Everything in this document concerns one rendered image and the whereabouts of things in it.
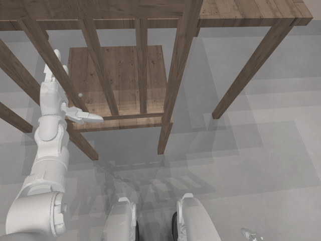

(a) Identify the left robot thigh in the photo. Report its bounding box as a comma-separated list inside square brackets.
[100, 201, 136, 241]

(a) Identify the robot left forearm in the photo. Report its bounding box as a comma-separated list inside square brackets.
[6, 114, 70, 234]

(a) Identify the right robot shin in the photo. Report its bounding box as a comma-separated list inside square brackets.
[177, 193, 193, 241]

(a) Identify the robot right hand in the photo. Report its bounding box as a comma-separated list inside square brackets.
[241, 228, 263, 241]

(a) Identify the table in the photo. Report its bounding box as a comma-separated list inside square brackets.
[0, 0, 313, 133]

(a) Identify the left robot upper arm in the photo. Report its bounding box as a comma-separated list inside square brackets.
[0, 191, 71, 241]

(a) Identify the chair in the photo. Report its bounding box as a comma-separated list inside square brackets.
[0, 0, 203, 161]

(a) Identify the robot left hand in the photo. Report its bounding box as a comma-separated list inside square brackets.
[40, 49, 104, 125]

